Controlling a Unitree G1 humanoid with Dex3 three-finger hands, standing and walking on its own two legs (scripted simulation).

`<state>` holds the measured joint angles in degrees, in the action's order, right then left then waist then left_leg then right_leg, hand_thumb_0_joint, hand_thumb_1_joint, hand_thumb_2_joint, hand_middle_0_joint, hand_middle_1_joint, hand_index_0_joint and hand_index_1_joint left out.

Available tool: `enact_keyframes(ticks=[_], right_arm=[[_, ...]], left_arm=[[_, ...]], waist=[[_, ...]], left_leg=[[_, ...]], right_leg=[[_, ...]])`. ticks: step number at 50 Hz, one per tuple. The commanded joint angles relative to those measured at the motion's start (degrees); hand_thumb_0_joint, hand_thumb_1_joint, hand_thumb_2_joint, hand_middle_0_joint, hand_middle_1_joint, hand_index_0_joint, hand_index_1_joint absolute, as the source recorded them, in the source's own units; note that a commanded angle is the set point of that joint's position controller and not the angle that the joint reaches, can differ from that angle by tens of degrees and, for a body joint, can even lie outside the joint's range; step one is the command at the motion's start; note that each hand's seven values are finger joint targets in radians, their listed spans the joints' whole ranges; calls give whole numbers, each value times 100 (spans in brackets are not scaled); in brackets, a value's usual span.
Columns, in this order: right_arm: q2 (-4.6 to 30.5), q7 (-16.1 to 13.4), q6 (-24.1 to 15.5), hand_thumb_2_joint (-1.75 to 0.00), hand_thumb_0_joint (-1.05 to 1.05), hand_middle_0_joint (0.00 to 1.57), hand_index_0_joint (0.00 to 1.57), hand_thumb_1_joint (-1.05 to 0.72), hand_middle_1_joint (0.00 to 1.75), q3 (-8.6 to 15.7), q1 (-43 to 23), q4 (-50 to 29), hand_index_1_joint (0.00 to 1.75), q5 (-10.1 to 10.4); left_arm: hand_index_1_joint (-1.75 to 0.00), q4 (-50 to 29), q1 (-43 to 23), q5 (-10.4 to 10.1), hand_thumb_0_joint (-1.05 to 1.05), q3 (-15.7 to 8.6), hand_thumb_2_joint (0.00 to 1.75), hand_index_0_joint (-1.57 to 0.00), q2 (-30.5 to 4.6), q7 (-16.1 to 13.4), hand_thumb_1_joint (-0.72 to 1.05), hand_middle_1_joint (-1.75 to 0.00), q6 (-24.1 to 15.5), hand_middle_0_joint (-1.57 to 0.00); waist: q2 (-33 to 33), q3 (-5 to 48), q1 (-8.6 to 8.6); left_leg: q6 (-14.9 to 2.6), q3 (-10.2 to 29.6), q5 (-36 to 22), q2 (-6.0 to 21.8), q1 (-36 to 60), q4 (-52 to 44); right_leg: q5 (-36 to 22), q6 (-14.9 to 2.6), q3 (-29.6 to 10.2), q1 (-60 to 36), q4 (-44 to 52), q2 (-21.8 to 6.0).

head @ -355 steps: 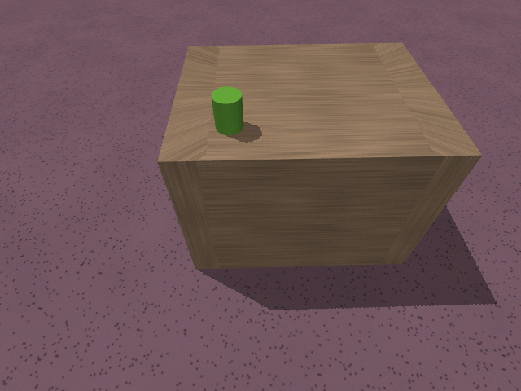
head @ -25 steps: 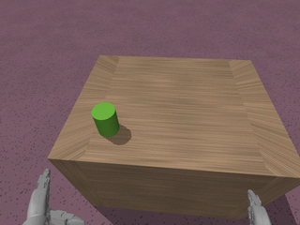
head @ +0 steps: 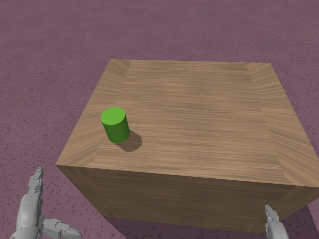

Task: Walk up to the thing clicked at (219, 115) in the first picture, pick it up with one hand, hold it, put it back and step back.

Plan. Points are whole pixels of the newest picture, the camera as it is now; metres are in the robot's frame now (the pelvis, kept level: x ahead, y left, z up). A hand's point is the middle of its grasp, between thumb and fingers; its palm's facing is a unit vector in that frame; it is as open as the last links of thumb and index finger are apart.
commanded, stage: rise first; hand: left
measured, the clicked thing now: (116, 125) +0.50 +0.22 -0.07
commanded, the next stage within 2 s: go down in 0.16 s
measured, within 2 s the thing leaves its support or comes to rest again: neither
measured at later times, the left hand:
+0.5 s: hand (53, 199) +0.19 +0.29 +0.02, palm faces +0.36 -0.87 -0.34, open 17.6 cm
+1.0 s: hand (46, 157) +0.29 +0.34 +0.04, palm faces +0.23 -0.97 -0.09, open 17.7 cm
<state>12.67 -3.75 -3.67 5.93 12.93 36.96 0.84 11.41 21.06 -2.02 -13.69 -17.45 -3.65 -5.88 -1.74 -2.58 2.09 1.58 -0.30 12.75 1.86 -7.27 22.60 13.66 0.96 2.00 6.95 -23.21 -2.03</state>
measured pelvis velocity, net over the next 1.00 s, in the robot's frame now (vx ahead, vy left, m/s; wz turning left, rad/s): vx -0.01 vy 0.02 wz -0.01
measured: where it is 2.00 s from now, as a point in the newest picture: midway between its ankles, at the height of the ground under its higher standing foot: outside the picture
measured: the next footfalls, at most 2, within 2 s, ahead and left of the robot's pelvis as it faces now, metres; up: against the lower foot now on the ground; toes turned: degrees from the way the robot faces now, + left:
none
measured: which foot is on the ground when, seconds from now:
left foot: down 0.00-1.00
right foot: down 0.00-1.00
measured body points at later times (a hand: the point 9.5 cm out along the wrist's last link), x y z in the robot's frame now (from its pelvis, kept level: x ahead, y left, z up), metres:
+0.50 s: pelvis -0.01 +0.00 +0.00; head +0.00 -0.01 +0.45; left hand +0.17 +0.33 +0.04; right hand +0.16 -0.26 -0.09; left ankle +0.00 +0.14 -0.74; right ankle -0.01 -0.13 -0.74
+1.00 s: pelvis -0.01 +0.02 -0.01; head +0.02 +0.03 +0.43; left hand +0.27 +0.40 +0.04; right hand +0.14 -0.25 -0.09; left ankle +0.00 +0.14 -0.74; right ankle -0.01 -0.13 -0.74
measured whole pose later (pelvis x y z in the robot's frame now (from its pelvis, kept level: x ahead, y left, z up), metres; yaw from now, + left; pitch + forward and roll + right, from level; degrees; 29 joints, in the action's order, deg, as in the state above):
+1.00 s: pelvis -0.01 +0.02 -0.01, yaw -1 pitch +5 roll -1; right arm 13.2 -4.0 -6.5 2.9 13.1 35.8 0.8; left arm 42.2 -8.6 -13.7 -30.1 -29.3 22.8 -16.9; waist 0.8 2.4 -1.4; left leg 0.5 -0.7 17.6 2.0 -22.7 35.1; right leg 16.2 2.0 1.1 21.0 -32.1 -2.1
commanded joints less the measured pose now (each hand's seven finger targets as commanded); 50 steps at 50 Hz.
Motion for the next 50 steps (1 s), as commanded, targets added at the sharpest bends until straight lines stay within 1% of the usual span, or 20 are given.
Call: enact_keyframes(ticks=[1, 2, 4, 6, 8, 11, 12, 13, 14, 15, 16, 17, 18, 21, 25, 28, 33, 41, 44, 50], right_arm=[[664, -29, -328, -5, 0, 5, 5, 53, 5, 146, -404, -773, 5, -5], [896, -55, -337, -5, 0, 5, 5, 52, 5, 356, -378, -742, 5, -19], [613, -16, -345, -5, 0, 5, 5, 53, 5, 102, -450, -726, 5, -10], [822, -51, -365, -5, 0, 5, 5, 53, 5, 295, -391, -713, 5, -20], [694, -23, -386, -5, 0, 5, 5, 53, 5, 142, -536, -742, 5, -8], [998, -61, -424, -6, 0, 5, 5, 53, 5, 406, -510, -866, 5, -23], [868, -50, -425, -6, 0, 5, 5, 53, 5, 284, -457, -834, 5, -20], [626, -14, -427, -4, 0, 5, 5, 53, 5, 115, -421, -691, 5, -6], [360, 75, -435, -4, 0, 5, 5, 60, 5, -80, -903, -777, 5, -65], [1053, -51, -441, -4, 0, 5, 5, 52, 5, 529, -487, -699, 5, -24], [811, 25, -425, -5, 0, 5, 5, 52, 5, 312, -468, -588, 5, -98], [514, 86, -430, -5, 0, 5, 5, 52, 5, 74, -653, -688, 5, -75], [963, 57, -461, -5, 0, 5, 5, 51, 5, 389, -708, -997, 5, -102], [908, 60, -409, -5, 0, 5, 5, 52, 5, 393, -516, -1013, 5, -82], [647, 46, -400, -5, 0, 5, 5, 53, 5, 249, -388, -594, 5, -45], [840, -6, -481, -4, 0, 5, 5, 53, 5, 286, -646, -819, 5, -8], [975, -86, -496, -5, 0, 5, 5, 54, 5, 290, -705, -601, 5, 44], [919, -82, -581, -4, 0, 5, 5, 55, 5, 39, -598, -697, 5, 53], [921, -67, -584, -4, 0, 5, 5, 55, 5, -63, -620, -904, 5, 9], [1111, -125, -601, -5, 0, 5, 5, 54, 5, 159, -401, -874, 5, -20]], left_arm=[[-6, -1091, -357, -37, 0, -712, 5, -5, -1190, -58, -56, -6, -439, -5], [-6, -1043, -344, -39, 0, -719, 5, -5, -1213, -56, -57, -6, -443, -5], [-6, -1277, -415, -34, 0, -657, 5, -5, -1164, -36, -56, -5, -497, -5], [-6, -1221, -345, -34, 0, -734, 6, -5, -1209, -40, -56, -6, -523, -5], [-6, -1366, -472, -41, 0, -757, 5, -5, -1234, -34, -56, -5, -567, -5], [-6, -1318, -449, -44, 0, -804, 6, -5, -1282, -49, -56, -6, -591, -5], [-6, -1362, -415, -39, 0, -796, 6, -5, -1247, -45, -56, -6, -601, -5], [-4, -1371, -356, -34, 0, -693, 0, -9, -1145, -22, -61, -8, -628, -5], [-6, -1638, -624, -65, 0, -340, 8, -2, -414, 115, -54, -3, -734, -4], [-4, -1235, -247, -20, 0, -1213, 0, -9, -1652, -58, -61, -6, -682, -6], [-6, -1376, -325, -52, 0, -721, 0, -8, -808, 100, -61, -7, -767, -7], [-7, -1520, -572, -71, 0, -671, 0, -8, -774, 175, -61, -8, -812, -7], [-7, -1409, -643, -91, 0, -1031, 0, -9, -1118, 167, -61, -8, -835, -8], [-6, -1208, -917, -97, 0, -1301, 0, -8, -1438, 229, -61, -7, -927, -7], [-6, -795, -1994, -331, 0, -1367, 0, -8, -1545, 469, -61, -7, -1107, -7], [-6, -158, -2542, -537, 0, -1473, 0, -8, -1793, 849, -61, -7, -1260, -7], [-5, 869, -3470, -834, 0, -1782, 0, -9, -2499, 1587, -61, -6, -1437, -7], [-4, 2024, -4038, -1291, 0, -1916, 1, -7, -2719, 2549, -61, -5, -1482, -5], [-3, 2180, -3828, -1318, 0, -2088, 1, -7, -2894, 2636, -61, -5, -1473, -5], [-5, 1732, -4557, -1327, 0, -2168, 2, -7, -3074, 2647, -61, -6, -1544, -5]], waist=[[16, 414, 30], [48, 450, -5], [-134, 485, 42], [4, 488, -15], [-73, 468, 61], [53, 545, -69], [76, 523, 9], [-83, 413, 39], [-19, 448, 46], [1, 543, 65], [75, 508, -22], [150, 542, 19], [247, 722, -61], [126, 774, -90], [-34, 591, -202], [95, 817, -329], [-419, 1162, -320], [-370, 1704, -197], [-465, 1773, -59], [-529, 2072, -196]], left_leg=[[-178, -266, -920, -188, 50, -337], [-184, -264, -894, -186, 62, -335], [-190, -285, -924, -219, 98, -337], [-201, -279, -889, -212, 137, -335], [-190, -252, -841, -208, 91, -359], [-199, -234, -854, -195, 154, -357], [-201, -227, -852, -199, 136, -371], [-199, -250, -780, -211, 83, -378], [-180, -219, -654, -247, -217, -125], [-192, -234, -784, -217, 130, -367], [-183, -205, -659, -233, -180, -100], [-200, -211, -645, -244, -216, -31], [-197, -204, -714, -225, -153, -1], [-186, -180, -625, -233, -227, 59], [-185, -159, -355, -258, -482, 196], [-232, -112, -239, -257, -538, 325], [-198, -47, -443, -239, -629, 439], [-117, 61, -1067, -117, -769, 648], [-88, 55, -1274, -101, -892, 709], [-58, 89, -1643, -31, -657, 883]], right_leg=[[-883, -118, 178, -12, 427, 127], [-873, -116, 177, -27, 426, 126], [-917, -115, 157, -16, 440, 84], [-889, -101, 152, 8, 448, 86], [-809, -124, 172, -30, 457, 103], [-849, -107, 177, -46, 453, 115], [-836, -108, 193, -61, 455, 126], [-771, -116, 180, -49, 461, 114], [-582, -88, 123, 183, 342, 114], [-726, -104, 187, -22, 447, 104], [-606, -88, 122, 158, 304, 118], [-572, -70, 119, 218, 305, 105], [-675, -56, 114, 141, 262, 117], [-604, -66, 100, 230, 193, 103], [-440, -55, 59, 595, 81, 42], [-422, -47, 37, 607, 3, 8], [-632, -121, 45, 726, -250, 45], [-974, -193, 97, 833, -576, 169], [-1050, -206, 104, 777, -647, 186], [-1169, -193, 72, 989, -730, 216]])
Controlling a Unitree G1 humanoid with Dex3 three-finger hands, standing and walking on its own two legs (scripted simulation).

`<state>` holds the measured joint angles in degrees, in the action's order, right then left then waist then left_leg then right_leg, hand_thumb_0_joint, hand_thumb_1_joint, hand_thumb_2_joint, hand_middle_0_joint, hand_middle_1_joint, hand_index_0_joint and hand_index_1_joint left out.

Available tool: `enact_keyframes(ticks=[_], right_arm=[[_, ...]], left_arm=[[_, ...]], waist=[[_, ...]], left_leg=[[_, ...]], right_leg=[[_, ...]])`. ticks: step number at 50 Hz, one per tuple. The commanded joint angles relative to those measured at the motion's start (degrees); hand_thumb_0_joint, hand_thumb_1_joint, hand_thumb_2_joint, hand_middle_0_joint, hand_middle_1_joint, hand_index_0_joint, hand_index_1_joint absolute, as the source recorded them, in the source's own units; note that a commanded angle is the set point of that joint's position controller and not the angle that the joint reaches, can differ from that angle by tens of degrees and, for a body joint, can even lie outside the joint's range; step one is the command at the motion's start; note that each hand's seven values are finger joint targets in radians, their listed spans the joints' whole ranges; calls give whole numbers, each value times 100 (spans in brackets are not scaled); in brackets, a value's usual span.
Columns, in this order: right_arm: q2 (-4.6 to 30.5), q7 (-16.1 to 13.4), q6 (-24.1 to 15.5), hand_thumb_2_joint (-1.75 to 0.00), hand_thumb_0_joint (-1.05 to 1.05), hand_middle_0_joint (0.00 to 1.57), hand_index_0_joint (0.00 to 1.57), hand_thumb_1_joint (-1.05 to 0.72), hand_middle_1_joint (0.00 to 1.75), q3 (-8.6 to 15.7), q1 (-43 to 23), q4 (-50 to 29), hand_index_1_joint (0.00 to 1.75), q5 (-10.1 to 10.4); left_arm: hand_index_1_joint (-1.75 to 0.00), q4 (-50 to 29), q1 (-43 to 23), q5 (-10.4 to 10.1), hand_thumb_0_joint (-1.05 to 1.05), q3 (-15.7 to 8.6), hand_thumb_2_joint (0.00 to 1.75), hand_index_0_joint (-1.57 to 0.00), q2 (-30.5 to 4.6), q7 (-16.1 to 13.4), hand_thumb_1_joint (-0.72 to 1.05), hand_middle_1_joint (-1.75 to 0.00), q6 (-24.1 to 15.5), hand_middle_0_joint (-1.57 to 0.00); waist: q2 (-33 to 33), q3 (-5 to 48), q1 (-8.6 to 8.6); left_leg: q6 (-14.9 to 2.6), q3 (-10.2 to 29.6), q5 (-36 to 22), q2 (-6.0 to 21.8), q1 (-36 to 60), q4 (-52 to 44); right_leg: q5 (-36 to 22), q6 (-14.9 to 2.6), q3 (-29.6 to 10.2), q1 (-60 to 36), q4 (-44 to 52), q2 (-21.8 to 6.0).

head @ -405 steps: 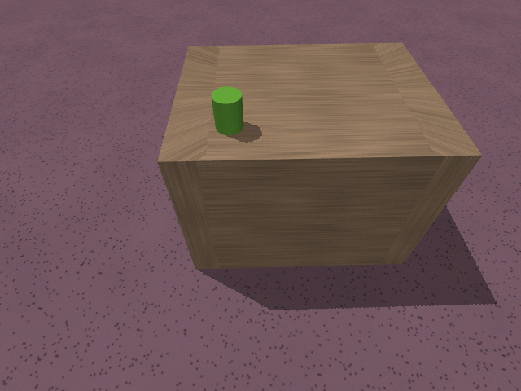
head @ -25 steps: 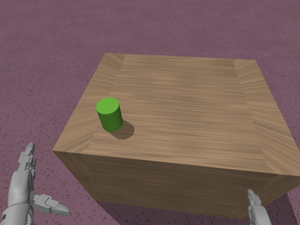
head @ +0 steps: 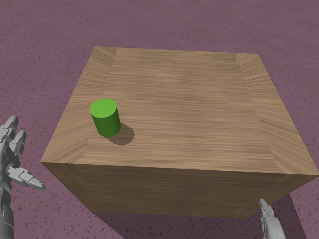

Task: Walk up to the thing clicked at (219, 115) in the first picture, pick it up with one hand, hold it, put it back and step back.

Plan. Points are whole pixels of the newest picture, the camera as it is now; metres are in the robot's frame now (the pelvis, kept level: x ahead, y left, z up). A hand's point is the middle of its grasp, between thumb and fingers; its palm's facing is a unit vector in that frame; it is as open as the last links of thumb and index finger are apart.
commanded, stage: go down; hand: left
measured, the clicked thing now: (106, 118) +0.50 +0.21 -0.06
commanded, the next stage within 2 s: none
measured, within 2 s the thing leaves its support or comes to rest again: neither
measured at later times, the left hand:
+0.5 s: hand (22, 135) +0.34 +0.36 +0.07, palm faces +0.19 -0.98 +0.01, open 17.7 cm
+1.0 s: hand (20, 125) +0.37 +0.38 +0.06, palm faces +0.20 -0.98 +0.01, open 17.7 cm
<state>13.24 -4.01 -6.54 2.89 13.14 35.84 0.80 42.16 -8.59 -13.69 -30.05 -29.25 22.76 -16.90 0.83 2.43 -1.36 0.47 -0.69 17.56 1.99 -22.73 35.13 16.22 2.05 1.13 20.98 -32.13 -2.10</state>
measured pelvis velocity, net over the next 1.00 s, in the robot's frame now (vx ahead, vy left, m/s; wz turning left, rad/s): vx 0.00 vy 0.01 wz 0.00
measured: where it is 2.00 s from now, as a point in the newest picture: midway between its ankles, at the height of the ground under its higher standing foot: outside the picture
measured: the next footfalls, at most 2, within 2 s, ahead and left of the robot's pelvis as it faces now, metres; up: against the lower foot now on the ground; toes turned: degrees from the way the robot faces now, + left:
none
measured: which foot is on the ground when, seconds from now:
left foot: down 0.00-1.00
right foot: down 0.00-1.00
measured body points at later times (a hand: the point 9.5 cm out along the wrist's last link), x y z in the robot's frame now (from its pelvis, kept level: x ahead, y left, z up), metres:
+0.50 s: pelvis -0.01 +0.00 -0.02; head +0.05 +0.03 +0.43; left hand +0.32 +0.42 +0.07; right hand +0.15 -0.26 -0.08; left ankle +0.00 +0.12 -0.73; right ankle +0.00 -0.15 -0.73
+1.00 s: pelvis +0.00 +0.01 -0.03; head +0.07 +0.05 +0.41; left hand +0.35 +0.44 +0.07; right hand +0.16 -0.25 -0.08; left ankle +0.00 +0.12 -0.73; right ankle +0.00 -0.15 -0.73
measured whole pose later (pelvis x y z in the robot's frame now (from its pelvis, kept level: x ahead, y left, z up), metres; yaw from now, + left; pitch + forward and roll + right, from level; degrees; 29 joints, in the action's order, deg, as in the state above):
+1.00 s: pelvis +0.00 +0.01 -0.03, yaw +0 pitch +15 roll -3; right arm 14.5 -5.3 -12.1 -1.2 16.0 26.9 0.0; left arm 58.2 -27.7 -13.6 -38.7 -44.1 33.7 -13.6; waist 1.3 7.4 -5.2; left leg 0.0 1.0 24.9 2.9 -41.3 51.6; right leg 22.4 2.5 2.1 38.0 -46.0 -1.3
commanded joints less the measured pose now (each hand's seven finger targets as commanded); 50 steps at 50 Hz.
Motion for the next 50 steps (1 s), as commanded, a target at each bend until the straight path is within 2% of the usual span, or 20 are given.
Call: enact_keyframes(ticks=[1, 2, 3, 5, 6, 8, 10, 12, 13, 14, 16, 17, 20, 24, 26, 30, 33, 39, 40, 50], right_arm=[[946, -103, -318, -5, 0, 5, 5, 54, 5, 382, -500, -729, 5, -22], [1016, -114, -366, -5, 0, 5, 5, 55, 5, 383, -617, -979, 5, -15], [872, -118, -330, -5, 0, 5, 5, 54, 5, 350, -266, -506, 5, -26], [1030, -152, -366, -5, 0, 5, 5, 54, 5, 455, -466, -742, 5, -18], [1135, -170, -406, -5, 0, 5, 5, 55, 5, 473, -539, -968, 5, -16], [834, -162, -421, -5, 0, 5, 5, 55, 5, 223, -339, -719, 5, 5], [1000, -202, -482, -5, 0, 5, 5, 55, 5, 346, -409, -633, 5, 7], [902, -196, -547, -5, 0, 5, 5, 55, 5, 191, -419, -607, 5, -15], [914, -184, -576, -5, 0, 5, 5, 55, 5, 223, -358, -583, 5, -4], [994, -200, -610, -5, 0, 5, 5, 55, 5, 211, -413, -731, 5, -9], [887, -184, -648, -5, 0, 5, 5, 55, 5, 91, -291, -621, 5, -11], [1036, -197, -657, -5, 0, 5, 5, 55, 5, 208, -274, -736, 5, -26], [889, -175, -719, -5, 0, 5, 5, 55, 5, -30, -222, -808, 5, -43], [981, -202, -775, -5, 0, 5, 5, 55, 5, -52, -311, -1090, 5, -65], [1247, -263, -816, -5, 0, 5, 5, 55, 5, 143, -414, -1342, 5, -71], [1112, -275, -837, -5, 0, 5, 5, 55, 5, 4, -220, -1433, 5, -81], [1133, -262, -857, -5, 0, 5, 5, 55, 5, 14, -72, -1435, 5, -75], [1075, -205, -856, -5, 0, 5, 5, 55, 5, -60, 247, -1505, 5, -57], [1211, -230, -869, -5, 0, 5, 5, 55, 5, 73, 79, -1682, 5, -55], [1166, -218, -880, -5, 0, 5, 5, 54, 5, 59, 345, -1769, 5, -64]], left_arm=[[-5, -1301, -1511, -118, 0, -415, 3, -7, -1781, -9, -61, -6, -413, -5], [-6, -811, -1190, -89, 0, -520, 3, -7, -1818, -18, -61, -6, -372, -5], [-6, -1186, -1500, -101, 0, -483, 3, -7, -1839, -4, -61, -6, -416, -5], [-6, -1172, -1837, -129, 0, -621, 3, -7, -2084, 42, -61, -7, -501, -5], [-6, -1267, -2049, -145, 0, -722, 4, -7, -2249, 80, -61, -8, -531, -5], [-7, -866, -2145, -212, 0, -691, 5, -7, -2204, 271, -61, -8, -549, -5], [-7, -749, -2563, -289, 0, -622, 6, -6, -2281, 457, -61, -8, -575, -5], [-7, -334, -2555, -314, 0, -816, 7, -6, -2562, 630, -61, -8, -575, -4], [-6, -396, -2765, -348, 0, -702, 7, -6, -2509, 711, -61, -7, -591, -4], [-7, -72, -2716, -373, 0, -867, 7, -6, -2713, 782, -61, -8, -583, -4], [-6, 166, -2679, -426, 0, -877, 6, -6, -2735, 945, -61, -7, -556, -4], [-7, 247, -2862, -425, 0, -839, 7, -5, -2807, 999, -61, -7, -543, -4], [-6, 359, -3032, -403, 0, -914, 7, -5, -3065, 1143, -61, -6, -501, -4], [-6, 463, -3361, -393, 0, -1111, 8, -5, -3419, 1187, -61, -6, -429, -4], [-6, 660, -3288, -330, 0, -1108, 7, -5, -3520, 1182, -61, -6, -372, -5], [-6, 634, -3585, -227, 0, -1152, 7, -5, -3700, 1143, -61, -6, -325, -5], [-6, 672, -3534, -232, 0, -1093, 7, -5, -3630, 1149, -61, -5, -268, -5], [-6, 439, -3490, -250, 0, -1116, 7, -5, -3621, 1153, -61, -5, -129, -5], [-6, 415, -3527, -236, 0, -1211, 6, -5, -3775, 1134, -61, -5, -117, -5], [-5, 462, -3668, -184, 0, -1168, 6, -4, -3690, 1142, -61, -4, -9, -5]], waist=[[-740, 1475, 183], [-495, 1255, 94], [-758, 1241, 164], [-733, 1356, 54], [-687, 1566, 10], [-734, 1464, -117], [-745, 1524, -220], [-772, 1579, -193], [-899, 1530, -215], [-784, 1541, -220], [-909, 1665, -184], [-863, 1700, -281], [-999, 1760, -195], [-912, 2058, -161], [-832, 2132, -242], [-934, 2345, -219], [-1143, 2213, -230], [-1322, 2428, -182], [-1277, 2606, -209], [-1154, 2473, -327]], left_leg=[[38, 113, -1863, -82, 790, -386], [5, 91, -1563, -97, 570, -388], [9, 81, -1393, -113, 546, -400], [-20, 61, -1097, -133, 534, -342], [-17, 93, -1171, -112, 609, -313], [-29, 105, -1390, -104, 563, -191], [-33, 136, -1464, -97, 600, -114], [-66, 115, -1381, -139, 425, 1], [-48, 118, -1171, -144, 424, -33], [-65, 127, -1130, -143, 284, 27], [-58, 141, -1265, -136, 287, 120], [-67, 145, -1243, -138, 269, 159], [-67, 130, -1175, -162, 167, 272], [-88, 169, -1134, -161, -56, 451], [-96, 178, -1127, -154, -48, 508], [-80, 201, -1304, -128, -34, 674], [-34, 230, -1115, -84, -101, 683], [6, 287, -2064, 6, 103, 876], [-7, 279, -2141, -3, 154, 945], [-34, 285, -2100, -10, 30, 1109]], right_leg=[[-1315, -296, 144, -365, 179, 211], [-1176, -274, 146, -359, 209, 200], [-1069, -289, 128, -290, 179, 193], [-897, -282, 118, -219, 172, 187], [-964, -276, 124, -224, 124, 197], [-1168, -263, 120, -101, 37, 194], [-1196, -263, 120, 131, -35, 192], [-1203, -246, 111, 164, -98, 165], [-1034, -267, 119, 246, -125, 173], [-1013, -258, 126, 266, -154, 171], [-1068, -275, 142, 362, -247, 174], [-1058, -264, 130, 450, -263, 180], [-971, -267, 124, 552, -330, 170], [-906, -261, 101, 610, -461, 174], [-907, -255, 98, 629, -522, 183], [-959, -259, 110, 764, -656, 206], [-686, -285, 149, 1045, -746, 246], [-1019, -304, 209, 1235, -937, 283], [-1113, -289, 195, 1165, -924, 269], [-1131, -275, 200, 1367, -1078, 264]])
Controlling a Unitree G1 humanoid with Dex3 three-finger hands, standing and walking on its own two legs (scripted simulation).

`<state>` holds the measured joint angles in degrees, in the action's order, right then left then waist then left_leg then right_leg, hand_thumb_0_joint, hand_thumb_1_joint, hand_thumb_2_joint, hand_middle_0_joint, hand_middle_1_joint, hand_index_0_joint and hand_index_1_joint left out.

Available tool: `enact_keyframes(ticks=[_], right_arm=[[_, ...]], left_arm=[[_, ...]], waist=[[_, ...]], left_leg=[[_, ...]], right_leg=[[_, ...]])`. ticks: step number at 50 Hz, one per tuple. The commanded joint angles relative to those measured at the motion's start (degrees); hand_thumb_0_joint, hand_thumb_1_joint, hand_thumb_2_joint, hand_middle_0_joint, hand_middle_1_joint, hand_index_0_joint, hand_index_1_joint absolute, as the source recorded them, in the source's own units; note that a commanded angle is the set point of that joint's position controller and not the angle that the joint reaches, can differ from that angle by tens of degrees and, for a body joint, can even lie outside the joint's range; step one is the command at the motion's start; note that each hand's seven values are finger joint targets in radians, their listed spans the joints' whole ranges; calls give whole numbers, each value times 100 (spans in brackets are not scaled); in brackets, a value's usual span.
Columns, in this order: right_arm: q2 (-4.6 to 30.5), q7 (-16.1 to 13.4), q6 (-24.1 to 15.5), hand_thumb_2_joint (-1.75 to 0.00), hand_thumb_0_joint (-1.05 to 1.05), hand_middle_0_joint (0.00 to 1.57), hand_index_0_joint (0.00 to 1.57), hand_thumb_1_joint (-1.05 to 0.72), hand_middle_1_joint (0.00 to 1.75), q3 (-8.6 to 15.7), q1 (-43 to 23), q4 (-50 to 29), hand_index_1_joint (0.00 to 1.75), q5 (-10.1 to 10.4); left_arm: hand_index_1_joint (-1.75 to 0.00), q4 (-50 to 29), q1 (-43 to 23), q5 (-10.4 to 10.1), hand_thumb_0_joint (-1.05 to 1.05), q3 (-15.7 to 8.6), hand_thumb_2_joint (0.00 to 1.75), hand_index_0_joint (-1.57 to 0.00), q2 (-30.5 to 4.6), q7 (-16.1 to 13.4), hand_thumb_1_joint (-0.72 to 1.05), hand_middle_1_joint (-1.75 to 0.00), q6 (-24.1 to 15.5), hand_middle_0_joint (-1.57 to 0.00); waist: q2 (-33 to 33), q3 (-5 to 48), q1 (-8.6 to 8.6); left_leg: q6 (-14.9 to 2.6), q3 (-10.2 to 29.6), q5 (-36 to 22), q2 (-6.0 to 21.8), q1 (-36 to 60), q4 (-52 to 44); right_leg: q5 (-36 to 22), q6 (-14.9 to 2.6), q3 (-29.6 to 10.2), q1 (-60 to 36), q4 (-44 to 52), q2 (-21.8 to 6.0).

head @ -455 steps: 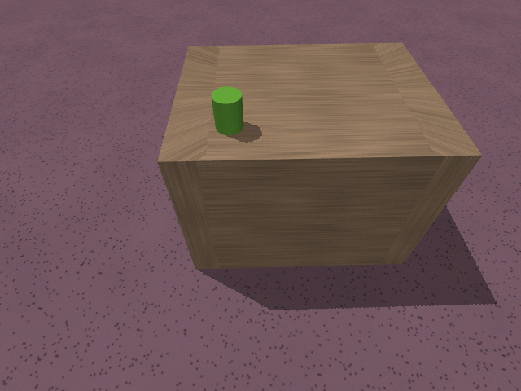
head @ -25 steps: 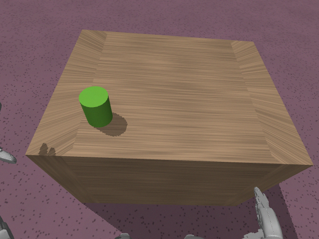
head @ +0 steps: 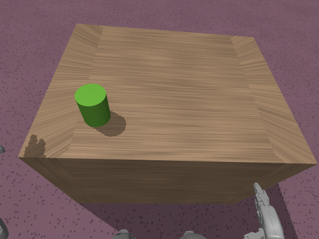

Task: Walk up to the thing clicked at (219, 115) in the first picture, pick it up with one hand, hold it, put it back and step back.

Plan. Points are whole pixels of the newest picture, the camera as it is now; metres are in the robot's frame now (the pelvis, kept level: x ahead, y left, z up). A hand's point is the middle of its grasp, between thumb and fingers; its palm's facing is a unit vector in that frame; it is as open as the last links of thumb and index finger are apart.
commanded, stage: go down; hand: left
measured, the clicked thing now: (94, 106) +0.50 +0.20 -0.03
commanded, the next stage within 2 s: approach in 1.28 s
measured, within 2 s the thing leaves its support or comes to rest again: neither
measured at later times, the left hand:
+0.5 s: hand out of the picture +0.38 +0.39 +0.10, palm faces +0.21 -0.98 +0.02, open 17.7 cm
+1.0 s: hand out of the picture +0.40 +0.40 +0.10, palm faces +0.21 -0.98 +0.01, open 17.7 cm
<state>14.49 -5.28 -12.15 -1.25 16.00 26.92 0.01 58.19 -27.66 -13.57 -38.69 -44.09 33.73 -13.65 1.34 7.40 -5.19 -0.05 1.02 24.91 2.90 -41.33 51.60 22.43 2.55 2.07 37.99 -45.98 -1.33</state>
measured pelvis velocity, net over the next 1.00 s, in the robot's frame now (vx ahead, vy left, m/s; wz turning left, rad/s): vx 0.00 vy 0.00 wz -0.01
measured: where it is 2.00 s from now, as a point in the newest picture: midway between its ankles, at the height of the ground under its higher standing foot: outside the picture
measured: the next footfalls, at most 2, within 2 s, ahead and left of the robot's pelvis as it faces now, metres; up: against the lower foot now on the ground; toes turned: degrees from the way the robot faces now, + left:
none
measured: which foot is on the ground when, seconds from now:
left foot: down 0.00-1.00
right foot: down 0.00-1.00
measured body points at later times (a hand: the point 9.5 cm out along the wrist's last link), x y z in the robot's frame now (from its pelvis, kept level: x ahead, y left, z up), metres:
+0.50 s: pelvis -0.01 +0.00 -0.01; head +0.08 +0.04 +0.43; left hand +0.37 +0.44 +0.10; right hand +0.15 -0.26 -0.05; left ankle +0.00 +0.11 -0.70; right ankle -0.01 -0.15 -0.70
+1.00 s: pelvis +0.00 +0.00 -0.02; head +0.09 +0.05 +0.42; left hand +0.38 +0.45 +0.10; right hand +0.15 -0.26 -0.05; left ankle +0.00 +0.11 -0.70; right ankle -0.01 -0.15 -0.70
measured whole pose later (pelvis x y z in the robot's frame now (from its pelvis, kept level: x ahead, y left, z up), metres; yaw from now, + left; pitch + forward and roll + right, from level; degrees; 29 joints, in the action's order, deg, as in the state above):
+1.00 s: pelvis +0.00 +0.00 -0.02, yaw +0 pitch +19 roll -4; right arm 15.4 -5.5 -11.7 -2.9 18.4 18.9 -0.6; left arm 65.6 -37.1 -10.3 -41.1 -53.9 35.4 -10.7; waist 1.1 8.2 -8.1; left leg 0.1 2.1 27.3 3.5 -50.2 58.5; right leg 24.6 2.4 2.7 46.4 -52.3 -0.7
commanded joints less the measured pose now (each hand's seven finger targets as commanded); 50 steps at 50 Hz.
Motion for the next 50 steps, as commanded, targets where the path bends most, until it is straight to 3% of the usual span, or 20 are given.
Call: enact_keyframes(ticks=[1, 2, 3, 4, 13, 14, 16, 17, 22, 28, 29, 33, 35, 38, 40, 41, 42, 46, 47, 50], right_arm=[[1046, -87, -328, -5, 0, 5, 5, 54, 5, 477, 15, -804, 5, 17], [1096, -86, -333, -5, 0, 5, 5, 54, 5, 500, 51, -837, 5, 11], [1031, -71, -327, -5, 0, 5, 5, 54, 5, 451, 136, -800, 5, 7], [1088, -73, -335, -5, 0, 5, 5, 54, 5, 480, 100, -950, 5, 5], [1090, -88, -343, -5, 0, 5, 5, 54, 5, 421, -63, -1287, 5, 1], [1181, -103, -346, -5, 0, 5, 5, 54, 5, 534, -12, -1227, 5, 6], [1060, -84, -349, -5, 0, 5, 5, 54, 5, 372, 56, -1372, 5, -4], [1104, -91, -349, -5, 0, 5, 5, 54, 5, 417, 156, -1335, 5, -3], [1141, -127, -336, -5, 0, 5, 5, 54, 5, 414, 162, -1429, 5, -33], [1219, -133, -326, -5, 0, 5, 5, 55, 5, 490, 229, -1498, 5, -23], [1119, -108, -328, -5, 0, 5, 5, 55, 5, 389, 242, -1444, 5, -24], [1161, -126, -328, -5, 0, 5, 5, 55, 5, 417, 222, -1588, 5, -25], [1030, -113, -300, -5, 0, 5, 5, 55, 5, 287, 330, -1424, 5, -43], [1109, -133, -306, -5, 0, 5, 5, 55, 5, 364, 165, -1600, 5, -52], [1052, -125, -289, -5, 0, 5, 5, 55, 5, 299, 180, -1476, 5, -49], [1157, -128, -280, -5, 0, 5, 5, 54, 5, 409, 265, -1410, 5, -54], [1178, -128, -286, -5, 0, 5, 5, 55, 5, 407, 165, -1566, 5, -54], [1177, -122, -273, -5, 0, 5, 5, 54, 5, 428, 346, -1583, 5, -43], [1142, -111, -266, -5, 0, 5, 5, 54, 5, 374, 409, -1656, 5, -41], [1130, -133, -270, -5, 0, 5, 5, 54, 5, 381, 372, -1781, 5, -40]], left_arm=[[-5, -1086, -1743, -187, 0, -303, 5, -5, -2226, 72, -61, -4, -320, -5], [-5, -1070, -1753, -164, 0, -411, 5, -5, -2410, 76, -61, -4, -308, -5], [-5, -1098, -1883, -157, 0, -197, 6, -4, -2262, 87, -61, -4, -284, -5], [-6, -995, -1809, -155, 0, -413, 6, -4, -2439, 79, -61, -4, -278, -5], [-5, -775, -2198, -53, 0, -421, 5, -4, -2732, 123, -61, -4, -276, -5], [-5, -821, -2262, -41, 0, -459, 5, -5, -2816, 123, -61, -4, -289, -5], [-5, -799, -2398, -45, 0, -449, 5, -5, -2858, 148, -61, -4, -283, -5], [-4, -717, -2381, -36, 0, -365, 5, -5, -2791, 161, -61, -4, -264, -5], [-5, -635, -2485, 6, 0, -545, 6, -5, -3141, 201, -60, -4, -235, -5], [-4, -492, -2579, 72, 0, -510, 5, -5, -3206, 157, -58, -3, -156, -5], [-4, -455, -2583, 99, 0, -447, 5, -5, -3160, 170, -58, -3, -158, -5], [-4, -425, -2673, 113, 0, -531, 4, -5, -3317, 182, -60, -4, -139, -6], [-5, -528, -2767, 97, 0, -530, 5, -5, -3366, 223, -59, -4, -148, -5], [-4, -494, -2837, 188, 0, -525, 4, -5, -3457, 189, -59, -3, -99, -6], [-4, -384, -2812, 181, 0, -490, 4, -5, -3389, 190, -58, -4, -74, -5], [-5, -279, -2755, 168, 0, -459, 4, -5, -3325, 198, -59, -4, -62, -5], [-4, -345, -2797, 182, 0, -471, 4, -5, -3402, 195, -58, -4, -60, -5], [-4, -349, -2576, 127, 0, -435, 3, -6, -3209, 181, -60, -4, -64, -5], [-4, -374, -2498, 100, 0, -633, 2, -6, -3375, 184, -61, -4, -72, -6], [-5, -641, -2481, 120, 0, -559, 3, -6, -3269, 203, -61, -4, -47, -6]], waist=[[-1243, 1895, 108], [-1304, 1944, 107], [-1389, 1869, 86], [-1227, 2010, 77], [-1143, 1897, 60], [-1292, 1924, 29], [-1395, 2138, 21], [-1459, 2061, -10], [-1439, 2262, -32], [-1462, 2142, -66], [-1512, 2050, -44], [-1456, 2295, -90], [-1692, 2373, -54], [-1625, 2501, -67], [-1709, 2252, -25], [-1658, 2255, -101], [-1648, 2249, -57], [-1550, 2265, -85], [-1454, 2390, -23], [-1563, 2592, -23]], left_leg=[[26, 124, -2883, -97, 1828, -532], [34, 153, -2920, -71, 1831, -528], [35, 136, -2833, -86, 1854, -514], [12, 133, -2909, -89, 1847, -463], [-29, 62, -1891, -189, 1287, -390], [-3, 84, -1825, -168, 1355, -415], [28, 127, -2062, -123, 1494, -362], [33, 135, -2106, -115, 1502, -353], [19, 126, -2400, -127, 1483, -163], [36, 164, -2067, -102, 1358, -186], [60, 188, -2003, -89, 1302, -207], [42, 179, -2393, -94, 1382, -64], [53, 176, -2642, -92, 1497, -17], [33, 151, -2713, -118, 1471, 34], [64, 185, -2529, -93, 1414, -43], [79, 231, -2593, -52, 1482, -61], [82, 236, -2448, -60, 1409, -89], [45, 171, -2447, -100, 1339, -16], [53, 202, -2598, -82, 1403, -15], [44, 163, -2915, -99, 1614, 43]], right_leg=[[-1745, -332, 111, -294, 261, 196], [-1695, -334, 125, -236, 234, 203], [-1609, -339, 117, -164, 225, 208], [-1727, -323, 121, -237, 223, 201], [-1267, -326, 60, -155, 134, 173], [-1196, -335, 70, -57, 110, 188], [-1264, -343, 109, -45, 54, 205], [-1239, -353, 107, 39, 25, 208], [-1471, -328, 87, 34, -36, 197], [-1170, -358, 121, 276, -91, 234], [-1097, -366, 138, 325, -117, 241], [-1371, -349, 136, 272, -145, 233], [-1466, -348, 134, 317, -172, 221], [-1631, -337, 98, 156, -161, 204], [-1378, -358, 133, 347, -181, 227], [-1331, -370, 172, 484, -197, 254], [-1234, -377, 172, 435, -187, 253], [-1359, -358, 155, 313, -191, 252], [-1438, -346, 174, 241, -190, 259], [-1678, -326, 139, 152, -197, 235]])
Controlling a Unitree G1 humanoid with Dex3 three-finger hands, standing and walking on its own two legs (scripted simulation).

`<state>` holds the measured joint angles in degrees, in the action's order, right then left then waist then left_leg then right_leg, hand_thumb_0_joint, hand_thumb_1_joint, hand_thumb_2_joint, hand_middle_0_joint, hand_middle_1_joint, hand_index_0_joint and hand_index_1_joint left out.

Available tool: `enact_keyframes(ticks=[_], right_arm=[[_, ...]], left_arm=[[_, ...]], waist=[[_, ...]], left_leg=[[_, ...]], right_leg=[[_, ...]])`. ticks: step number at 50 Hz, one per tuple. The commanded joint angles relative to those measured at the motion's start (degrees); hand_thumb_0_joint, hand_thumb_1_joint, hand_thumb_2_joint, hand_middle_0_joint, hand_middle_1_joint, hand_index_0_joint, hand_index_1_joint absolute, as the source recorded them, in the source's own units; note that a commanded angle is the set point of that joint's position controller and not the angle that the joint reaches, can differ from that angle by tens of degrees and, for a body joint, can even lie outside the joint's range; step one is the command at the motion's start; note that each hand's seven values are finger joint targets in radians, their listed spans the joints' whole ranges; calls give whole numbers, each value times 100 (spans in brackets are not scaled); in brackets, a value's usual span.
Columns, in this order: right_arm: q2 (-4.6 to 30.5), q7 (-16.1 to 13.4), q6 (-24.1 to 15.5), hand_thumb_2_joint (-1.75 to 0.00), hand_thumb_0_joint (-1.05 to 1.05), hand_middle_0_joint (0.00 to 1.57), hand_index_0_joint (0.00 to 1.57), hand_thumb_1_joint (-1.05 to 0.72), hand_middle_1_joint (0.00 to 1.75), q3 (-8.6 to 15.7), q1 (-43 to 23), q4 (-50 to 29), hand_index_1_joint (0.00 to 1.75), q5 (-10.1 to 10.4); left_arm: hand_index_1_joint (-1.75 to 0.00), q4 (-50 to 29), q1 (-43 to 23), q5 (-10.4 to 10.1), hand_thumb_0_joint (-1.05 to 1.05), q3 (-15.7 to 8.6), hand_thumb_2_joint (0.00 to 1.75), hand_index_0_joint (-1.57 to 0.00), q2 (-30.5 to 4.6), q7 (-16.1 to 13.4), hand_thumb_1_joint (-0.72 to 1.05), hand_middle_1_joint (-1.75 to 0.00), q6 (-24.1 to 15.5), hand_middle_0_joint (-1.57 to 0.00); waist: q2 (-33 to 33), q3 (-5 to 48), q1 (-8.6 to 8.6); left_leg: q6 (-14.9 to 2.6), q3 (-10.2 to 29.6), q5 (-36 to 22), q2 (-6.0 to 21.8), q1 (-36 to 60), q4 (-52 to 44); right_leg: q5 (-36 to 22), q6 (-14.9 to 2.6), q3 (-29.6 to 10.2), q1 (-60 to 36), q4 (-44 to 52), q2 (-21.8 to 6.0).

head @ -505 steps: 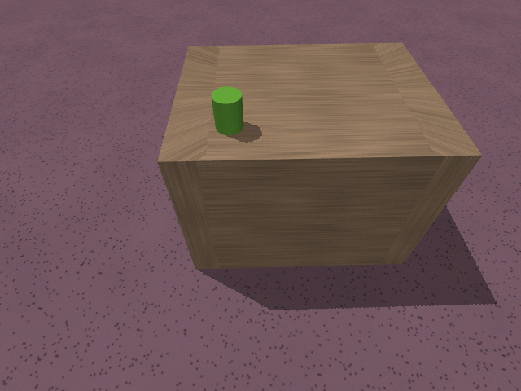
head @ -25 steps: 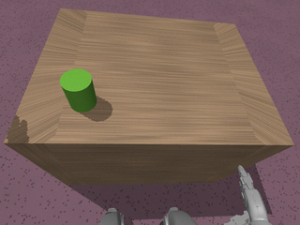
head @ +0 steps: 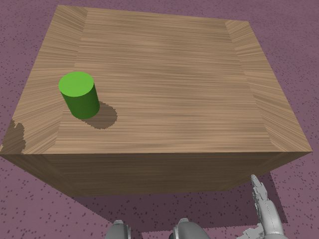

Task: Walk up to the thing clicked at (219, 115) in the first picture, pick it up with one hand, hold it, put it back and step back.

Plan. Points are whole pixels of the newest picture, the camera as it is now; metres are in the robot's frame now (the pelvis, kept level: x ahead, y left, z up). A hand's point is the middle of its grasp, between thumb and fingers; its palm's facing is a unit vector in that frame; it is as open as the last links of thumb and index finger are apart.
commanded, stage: go down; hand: left
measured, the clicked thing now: (81, 96) +0.50 +0.21 -0.01
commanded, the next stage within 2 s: approach in 0.28 s
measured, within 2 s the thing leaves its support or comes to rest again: neither
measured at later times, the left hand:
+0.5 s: hand out of the picture +0.39 +0.40 +0.12, palm faces +0.22 -0.98 +0.02, open 17.7 cm
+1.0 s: hand (57, 110) +0.45 +0.26 -0.01, palm faces +0.14 -0.99 +0.08, open 17.5 cm
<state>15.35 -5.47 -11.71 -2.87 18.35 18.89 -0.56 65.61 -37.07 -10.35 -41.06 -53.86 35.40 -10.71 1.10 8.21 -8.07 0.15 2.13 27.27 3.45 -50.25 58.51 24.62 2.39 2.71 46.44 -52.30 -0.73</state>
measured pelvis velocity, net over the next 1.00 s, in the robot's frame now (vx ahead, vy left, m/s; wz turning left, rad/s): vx -0.02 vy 0.00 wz -0.02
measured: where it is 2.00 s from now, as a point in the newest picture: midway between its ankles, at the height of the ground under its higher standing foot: outside the picture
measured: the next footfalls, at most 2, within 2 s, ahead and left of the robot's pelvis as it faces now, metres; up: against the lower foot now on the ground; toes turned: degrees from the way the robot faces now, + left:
none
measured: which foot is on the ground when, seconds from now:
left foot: down 0.00-1.00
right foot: down 0.00-1.00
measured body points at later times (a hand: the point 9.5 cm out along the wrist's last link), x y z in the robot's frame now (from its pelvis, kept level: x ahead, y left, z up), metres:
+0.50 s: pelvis -0.01 +0.00 +0.00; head +0.09 +0.04 +0.44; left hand +0.37 +0.45 +0.12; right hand +0.15 -0.25 -0.03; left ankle +0.00 +0.11 -0.68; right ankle +0.00 -0.15 -0.68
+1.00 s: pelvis -0.02 +0.00 -0.03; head +0.12 +0.06 +0.39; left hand +0.44 +0.32 -0.01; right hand +0.13 -0.27 -0.03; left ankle +0.00 +0.11 -0.68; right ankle +0.00 -0.15 -0.68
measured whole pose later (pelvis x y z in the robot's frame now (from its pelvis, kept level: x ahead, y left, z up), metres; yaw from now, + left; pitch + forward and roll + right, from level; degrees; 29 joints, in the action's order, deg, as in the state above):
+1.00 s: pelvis -0.02 +0.00 -0.03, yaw -1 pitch +23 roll -4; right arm 15.3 -0.5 -7.7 0.2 21.1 5.2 -2.9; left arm 59.1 -38.8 -8.3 -33.0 -34.9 18.8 -21.7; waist 3.2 6.9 -12.9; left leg 0.4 2.3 29.3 3.8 -61.9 68.1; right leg 26.9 2.1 2.2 58.8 -62.8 -0.3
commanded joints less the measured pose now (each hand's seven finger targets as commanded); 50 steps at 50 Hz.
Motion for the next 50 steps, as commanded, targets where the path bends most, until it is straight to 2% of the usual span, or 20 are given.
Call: enact_keyframes(ticks=[1, 3, 4, 5, 10, 15, 16, 21, 23, 27, 28, 30, 32, 37, 39, 41, 43, 47, 48, 50], right_arm=[[1071, -124, -321, -5, 0, 5, 5, 54, 5, 580, 141, -959, 5, 12], [971, -111, -314, -5, 0, 5, 5, 53, 5, 454, 146, -816, 5, 22], [980, -119, -318, -5, 0, 5, 5, 53, 5, 496, 20, -786, 5, 25], [1089, -138, -325, -5, 0, 5, 5, 53, 5, 612, 73, -728, 5, 19], [981, -120, -347, -5, 0, 5, 5, 54, 5, 537, 29, -816, 5, 10], [854, -122, -349, -5, 0, 5, 5, 54, 5, 380, 180, -819, 5, 11], [971, -133, -356, -5, 0, 5, 5, 54, 5, 502, 103, -936, 5, 6], [973, -142, -332, -5, 0, 5, 5, 55, 5, 460, 88, -846, 5, 25], [815, -121, -318, -4, 0, 5, 5, 55, 5, 305, 57, -861, 5, 23], [938, -87, -339, -4, 0, 5, 5, 56, 5, 403, -42, -1152, 5, 15], [843, -65, -328, -4, 0, 5, 5, 56, 5, 332, 54, -1085, 5, 12], [960, -67, -326, -4, 0, 5, 5, 57, 5, 490, 156, -1165, 5, 1], [1021, -28, -321, -4, 0, 5, 5, 57, 5, 520, 244, -1484, 5, -19], [1095, 134, -198, -4, 0, 5, 5, 57, 5, 724, 484, -1506, 5, -84], [1180, 196, -143, -4, 0, 5, 5, 57, 5, 871, 506, -1594, 5, -106], [1133, 272, -74, -4, 0, 5, 5, 55, 5, 858, 509, -1836, 5, -134], [980, 347, -3, -4, 0, 5, 5, 56, 5, 766, 456, -1991, 5, -163], [841, 466, 123, -5, 0, 5, 5, 54, 5, 715, 522, -2246, 5, -237], [920, 476, 155, -5, 0, 5, 5, 54, 5, 824, 524, -2359, 5, -241], [848, 514, 201, -5, 0, 5, 5, 54, 5, 799, 394, -2500, 5, -272]], left_arm=[[-5, -1442, -1508, -209, 0, -378, 2, -6, -2352, 18, -61, -5, -316, -6], [-6, -1605, -1625, -213, 0, -264, 3, -6, -2202, 15, -61, -5, -314, -6], [-5, -1578, -1574, -211, 0, -353, 2, -6, -2258, -7, -61, -5, -318, -6], [-5, -1474, -1529, -211, 0, -302, 2, -6, -2219, -13, -61, -5, -300, -6], [-6, -1448, -1654, -228, 0, -122, 4, -5, -1943, 18, -61, -5, -351, -5], [-5, -1541, -1804, -262, 0, -286, 4, -5, -2197, 46, -61, -5, -409, -5], [-6, -1507, -1820, -225, 0, -216, 5, -6, -2172, 33, -61, -6, -386, -5], [-8, -1219, -1615, -220, 0, -288, 3, -7, -2277, 33, -60, -6, -309, -9], [-8, -1029, -1569, -223, 0, -213, 3, -7, -2095, 20, -60, -7, -322, -9], [-8, -772, -1681, -251, 0, 217, 4, -7, -1487, -18, -61, -7, -418, -8], [-8, -819, -1805, -266, 0, 275, 4, -7, -1375, -29, -61, -7, -474, -8], [-7, -800, -1808, -303, 0, 392, 4, -7, -1142, -71, -61, -7, -560, -7], [-7, -955, -1891, -303, 0, 576, 5, -7, -809, -161, -61, -7, -634, -7], [-6, -1657, -2174, -267, 0, 655, 5, -6, -522, -591, -57, -6, -969, -6], [-6, -1847, -2210, -239, 0, 654, 5, -6, -419, -843, -56, -6, -1101, -6], [-5, -1856, -2181, -134, 0, 450, 3, -6, -604, -1123, -58, -5, -1224, -6], [-4, -1782, -2086, -18, 0, 537, 3, -6, -352, -1331, -56, -5, -1357, -5], [-4, -2035, -2213, 108, 0, 534, 3, -6, -185, -1716, -54, -4, -1551, -5], [-4, -2011, -2162, 116, 0, 502, 3, -6, -122, -1832, -53, -4, -1571, -5], [-3, -1929, -2258, 148, 0, 814, 3, -5, 439, -1944, -51, -3, -1558, -5]], waist=[[-1539, 2596, 266], [-1537, 2342, 298], [-1630, 2282, 336], [-1665, 2179, 256], [-1541, 2024, 202], [-1522, 2158, 210], [-1569, 2162, 167], [-1277, 2048, 207], [-1228, 1841, 195], [-1089, 1752, 35], [-1136, 1831, 24], [-1208, 2021, -110], [-1078, 2222, -224], [-1570, 2563, -197], [-1687, 2562, -179], [-1593, 2783, -151], [-1577, 2603, -106], [-1917, 3019, 3], [-1879, 3091, -4], [-1867, 3079, -102]], left_leg=[[16, 54, -3281, -162, 2527, -615], [21, 73, -3131, -167, 2440, -689], [42, 76, -3101, -158, 2452, -722], [56, 96, -2996, -130, 2483, -763], [35, 55, -2598, -160, 2331, -794], [-3, 6, -2391, -213, 2251, -773], [9, 20, -2385, -204, 2365, -791], [-35, 14, -2326, -235, 2023, -704], [-65, -26, -2140, -269, 1773, -673], [-36, 23, -1738, -216, 1669, -658], [-20, 54, -1776, -208, 1661, -606], [4, 73, -1992, -166, 1883, -506], [2, 91, -2217, -149, 2014, -395], [120, 174, -2726, -77, 2418, -194], [136, 169, -2707, -81, 2342, -133], [94, 137, -2932, -107, 2088, 54], [85, 94, -2698, -125, 1805, 99], [98, 45, -2684, -156, 1667, 233], [106, 55, -2713, -149, 1638, 238], [130, 97, -2513, -107, 1598, 224]], right_leg=[[-2020, -300, 63, -758, 439, 164], [-1869, -318, 80, -644, 438, 168], [-1765, -323, 89, -564, 448, 169], [-1634, -332, 114, -473, 440, 187], [-1482, -339, 93, -436, 465, 182], [-1503, -318, 55, -610, 490, 154], [-1470, -328, 58, -539, 492, 148], [-1541, -309, 44, -609, 497, 137], [-1455, -311, 21, -542, 466, 130], [-1113, -330, 61, -205, 368, 165], [-1132, -332, 68, -119, 316, 160], [-1223, -326, 92, 81, 230, 165], [-1382, -317, 99, 152, 165, 163], [-1404, -342, 118, 553, -59, 150], [-1375, -366, 94, 584, -152, 139], [-1687, -364, 62, 349, -274, 133], [-1584, -377, 34, 388, -377, 143], [-1616, -401, -10, 269, -568, 145], [-1667, -407, -1, 201, -617, 153], [-1458, -417, 23, 429, -648, 198]])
